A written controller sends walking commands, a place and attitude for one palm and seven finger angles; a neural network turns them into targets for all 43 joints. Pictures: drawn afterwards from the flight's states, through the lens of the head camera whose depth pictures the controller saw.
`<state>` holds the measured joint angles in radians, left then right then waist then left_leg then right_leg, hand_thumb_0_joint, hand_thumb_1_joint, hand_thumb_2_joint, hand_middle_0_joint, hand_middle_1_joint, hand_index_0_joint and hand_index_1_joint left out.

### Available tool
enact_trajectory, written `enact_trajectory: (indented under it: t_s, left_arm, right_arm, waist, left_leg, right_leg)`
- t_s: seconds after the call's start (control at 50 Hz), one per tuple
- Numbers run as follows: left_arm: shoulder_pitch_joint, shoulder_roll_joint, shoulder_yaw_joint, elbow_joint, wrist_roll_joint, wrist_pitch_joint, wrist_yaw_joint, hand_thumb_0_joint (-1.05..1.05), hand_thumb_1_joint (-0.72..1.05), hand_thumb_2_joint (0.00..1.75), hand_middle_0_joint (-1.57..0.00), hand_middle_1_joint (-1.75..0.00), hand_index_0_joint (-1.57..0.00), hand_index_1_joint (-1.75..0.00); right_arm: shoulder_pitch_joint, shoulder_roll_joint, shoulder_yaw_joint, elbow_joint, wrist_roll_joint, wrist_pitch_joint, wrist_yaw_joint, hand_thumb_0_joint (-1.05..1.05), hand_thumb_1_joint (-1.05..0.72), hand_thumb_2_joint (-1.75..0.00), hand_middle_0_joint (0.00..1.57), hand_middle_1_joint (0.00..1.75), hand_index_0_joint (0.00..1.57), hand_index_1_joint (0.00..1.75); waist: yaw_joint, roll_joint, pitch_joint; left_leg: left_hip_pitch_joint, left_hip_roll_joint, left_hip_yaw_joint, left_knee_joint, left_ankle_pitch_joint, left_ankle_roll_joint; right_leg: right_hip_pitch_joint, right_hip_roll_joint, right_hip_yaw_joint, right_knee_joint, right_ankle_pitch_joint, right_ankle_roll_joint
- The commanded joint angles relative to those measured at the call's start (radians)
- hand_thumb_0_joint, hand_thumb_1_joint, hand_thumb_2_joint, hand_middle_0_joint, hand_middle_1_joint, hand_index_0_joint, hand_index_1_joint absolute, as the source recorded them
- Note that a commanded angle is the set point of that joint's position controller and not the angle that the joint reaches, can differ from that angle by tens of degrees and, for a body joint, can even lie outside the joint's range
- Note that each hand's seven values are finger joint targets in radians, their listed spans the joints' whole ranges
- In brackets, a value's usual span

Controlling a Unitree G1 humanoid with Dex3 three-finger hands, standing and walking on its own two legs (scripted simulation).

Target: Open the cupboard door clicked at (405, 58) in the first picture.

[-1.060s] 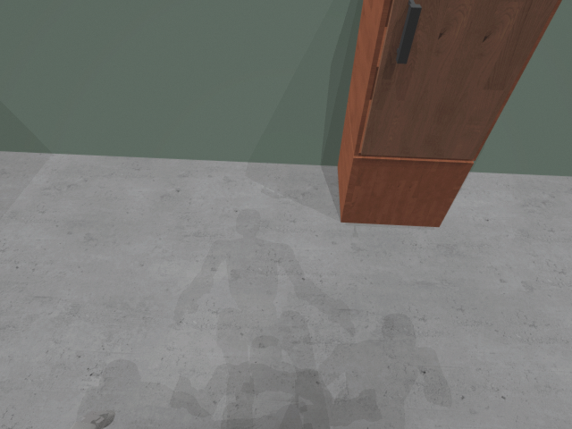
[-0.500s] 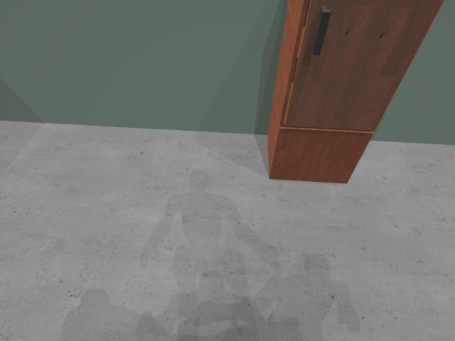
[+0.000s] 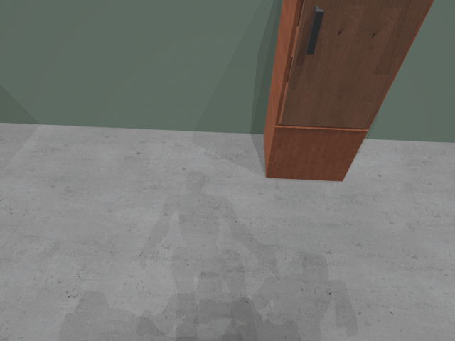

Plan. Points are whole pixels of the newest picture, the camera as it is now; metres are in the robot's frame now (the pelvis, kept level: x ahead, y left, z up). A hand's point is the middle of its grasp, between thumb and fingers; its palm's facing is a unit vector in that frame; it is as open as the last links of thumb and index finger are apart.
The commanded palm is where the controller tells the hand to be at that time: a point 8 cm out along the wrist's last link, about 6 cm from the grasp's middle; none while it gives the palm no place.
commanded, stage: look at it before walking up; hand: left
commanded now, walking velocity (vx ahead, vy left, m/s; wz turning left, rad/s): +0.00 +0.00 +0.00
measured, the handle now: (313, 30) +1.08 -0.25 +0.09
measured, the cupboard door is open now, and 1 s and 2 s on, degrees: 0 0 0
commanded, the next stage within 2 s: walk to a spot facing it in 0.48 s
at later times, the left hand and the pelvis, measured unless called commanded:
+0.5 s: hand out of the picture +0.07 +0.25 -0.15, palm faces -0.03 -0.94 -0.35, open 7.4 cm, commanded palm none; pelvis +0.00 +0.00 +0.00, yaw +0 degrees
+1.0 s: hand out of the picture +0.06 +0.18 -0.18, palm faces -0.14 -0.95 -0.28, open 7.3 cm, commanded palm none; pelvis -0.02 -0.02 -0.03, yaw -10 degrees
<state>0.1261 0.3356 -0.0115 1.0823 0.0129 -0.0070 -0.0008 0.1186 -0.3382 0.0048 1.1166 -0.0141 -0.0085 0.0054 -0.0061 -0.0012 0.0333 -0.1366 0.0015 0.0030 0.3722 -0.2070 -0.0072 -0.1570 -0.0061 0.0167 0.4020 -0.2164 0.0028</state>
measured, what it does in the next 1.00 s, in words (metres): stands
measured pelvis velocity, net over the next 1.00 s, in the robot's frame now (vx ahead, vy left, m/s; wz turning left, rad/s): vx -0.02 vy -0.02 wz -0.17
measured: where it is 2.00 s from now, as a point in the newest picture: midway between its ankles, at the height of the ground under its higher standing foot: outside the picture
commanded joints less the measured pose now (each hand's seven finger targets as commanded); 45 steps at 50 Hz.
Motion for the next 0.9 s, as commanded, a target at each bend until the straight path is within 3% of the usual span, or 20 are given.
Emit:
enact_trajectory:
  t_s: [0.0, 0.44, 0.52, 0.58, 0.6, 0.64, 0.66, 0.74, 0.8, 0.82, 0.84, 0.86, 0.88]
  left_arm:
    - [-0.037, 0.207, 0.046, -0.064, -0.002, -0.021, 0.012, 0.0, 0.9, 0.9, -0.2, -0.3, -0.2, -0.3]
    - [-0.032, 0.211, 0.046, -0.056, -0.001, -0.02, 0.011, 0.0, 0.9, 0.9, -0.2, -0.3, -0.2, -0.3]
    - [-0.025, 0.211, 0.046, -0.054, -0.001, -0.022, 0.012, 0.0, 0.9, 0.9, -0.2, -0.3, -0.2, -0.3]
    - [-0.03, 0.214, 0.047, -0.055, -0.001, -0.021, 0.011, 0.0, 0.9, 0.9, -0.2, -0.3, -0.2, -0.3]
    - [-0.029, 0.203, 0.048, -0.061, -0.001, -0.015, 0.011, 0.0, 0.9, 0.9, -0.2, -0.3, -0.2, -0.3]
    - [0.017, 0.117, 0.038, -0.061, -0.001, 0.01, 0.016, 0.0, 0.9, 0.9, -0.2, -0.3, -0.2, -0.3]
    - [0.035, 0.102, 0.037, -0.071, -0.001, 0.02, 0.017, 0.0, 0.9, 0.9, -0.2, -0.3, -0.2, -0.3]
    - [0.059, 0.103, 0.057, -0.129, 0.006, 0.04, 0.009, 0.0, 0.9, 0.9, -0.2, -0.3, -0.2, -0.3]
    - [0.074, 0.084, 0.066, -0.169, 0.008, 0.045, 0.001, 0.0, 0.9, 0.9, -0.2, -0.3, -0.2, -0.3]
    - [0.084, 0.072, 0.069, -0.177, 0.007, 0.046, -0.001, 0.0, 0.9, 0.9, -0.2, -0.3, -0.2, -0.3]
    - [0.103, 0.057, 0.072, -0.185, 0.006, 0.05, -0.004, 0.0, 0.9, 0.9, -0.2, -0.3, -0.2, -0.3]
    - [0.118, 0.041, 0.076, -0.192, 0.007, 0.052, -0.007, 0.0, 0.9, 0.9, -0.2, -0.3, -0.2, -0.3]
    - [0.141, 0.032, 0.082, -0.196, 0.007, 0.052, -0.009, 0.0, 0.9, 0.9, -0.2, -0.3, -0.2, -0.3]
  right_arm:
    - [-0.05, -0.207, -0.041, -0.066, 0.005, -0.029, -0.019, 0.0, -0.9, -0.9, 0.2, 0.3, 0.2, 0.3]
    - [-0.055, -0.21, -0.039, -0.065, 0.007, -0.028, -0.019, 0.0, -0.9, -0.9, 0.2, 0.3, 0.2, 0.3]
    - [-0.054, -0.21, -0.039, -0.065, 0.008, -0.029, -0.02, 0.0, -0.9, -0.9, 0.2, 0.3, 0.2, 0.3]
    - [-0.055, -0.214, -0.04, -0.063, 0.007, -0.029, -0.022, 0.0, -0.9, -0.9, 0.2, 0.3, 0.2, 0.3]
    - [-0.047, -0.202, -0.042, -0.065, 0.005, -0.027, -0.024, 0.0, -0.9, -0.9, 0.2, 0.3, 0.2, 0.3]
    - [0.002, -0.105, -0.03, -0.067, 0.004, -0.01, -0.028, 0.0, -0.9, -0.9, 0.2, 0.3, 0.2, 0.3]
    - [0.023, -0.089, -0.03, -0.074, 0.003, -0.002, -0.03, 0.0, -0.9, -0.9, 0.2, 0.3, 0.2, 0.3]
    - [0.033, -0.107, -0.058, -0.134, 0.002, 0.015, -0.038, 0.0, -0.9, -0.9, 0.2, 0.3, 0.2, 0.3]
    - [0.026, -0.116, -0.076, -0.175, 0.0, 0.017, -0.039, 0.0, -0.9, -0.9, 0.2, 0.3, 0.2, 0.3]
    - [0.024, -0.123, -0.082, -0.188, 0.001, 0.016, -0.039, 0.0, -0.9, -0.9, 0.2, 0.3, 0.2, 0.3]
    - [0.004, -0.122, -0.089, -0.199, 0.0, 0.013, -0.038, 0.0, -0.9, -0.9, 0.2, 0.3, 0.2, 0.3]
    - [-0.012, -0.121, -0.093, -0.209, -0.001, 0.011, -0.036, 0.0, -0.9, -0.9, 0.2, 0.3, 0.2, 0.3]
    - [-0.027, -0.115, -0.096, -0.223, -0.002, 0.011, -0.035, 0.0, -0.9, -0.9, 0.2, 0.3, 0.2, 0.3]
  waist:
    - [0.008, -0.007, -0.073]
    - [0.008, -0.002, -0.059]
    - [0.008, -0.01, -0.085]
    - [0.008, -0.011, -0.066]
    - [0.006, -0.006, -0.066]
    - [0.002, -0.014, -0.056]
    - [0.001, -0.016, -0.06]
    - [0.0, 0.011, -0.047]
    - [0.003, 0.065, -0.056]
    - [0.008, 0.102, -0.067]
    - [0.021, 0.15, -0.06]
    - [0.032, 0.183, -0.061]
    - [0.042, 0.183, -0.061]
  left_leg:
    - [0.018, 0.118, -0.095, -0.055, 0.137, 0.035]
    - [0.024, 0.119, -0.1, -0.074, 0.133, 0.035]
    - [0.044, 0.121, -0.098, -0.066, 0.169, 0.035]
    - [0.047, 0.124, -0.087, -0.066, 0.168, 0.032]
    - [0.054, 0.126, -0.074, -0.047, 0.176, 0.03]
    - [0.046, 0.129, -0.035, -0.004, 0.165, 0.015]
    - [0.045, 0.133, -0.02, 0.013, 0.163, 0.011]
    - [0.006, 0.167, -0.014, 0.059, 0.105, 0.028]
    - [-0.019, 0.223, -0.038, 0.055, 0.067, 0.057]
    - [-0.034, 0.258, -0.058, 0.045, 0.088, 0.078]
    - [-0.052, 0.306, -0.075, 0.032, 0.126, 0.109]
    - [-0.068, 0.343, -0.077, 0.034, 0.183, 0.138]
    - [-0.116, 0.363, -0.061, 0.063, 0.208, 0.147]
  right_leg:
    - [0.007, -0.111, 0.097, -0.069, 0.14, -0.035]
    - [0.012, -0.111, 0.095, -0.087, 0.131, -0.032]
    - [0.025, -0.113, 0.093, -0.081, 0.173, -0.033]
    - [0.01, -0.11, 0.101, -0.08, 0.19, -0.035]
    - [-0.003, -0.107, 0.105, -0.066, 0.213, -0.035]
    - [-0.043, -0.103, 0.12, -0.027, 0.246, -0.027]
    - [-0.06, -0.098, 0.124, -0.002, 0.261, -0.024]
    - [-0.144, -0.061, 0.14, 0.102, 0.245, -0.028]
    - [-0.198, -0.018, 0.113, 0.219, 0.183, -0.019]
    - [-0.2, -0.002, 0.086, 0.291, 0.137, -0.013]
    - [-0.213, 0.013, 0.048, 0.375, -0.009, -0.004]
    - [-0.205, 0.012, 0.006, 0.427, -0.17, 0.007]
    - [-0.156, -0.013, 0.003, 0.423, -0.218, 0.006]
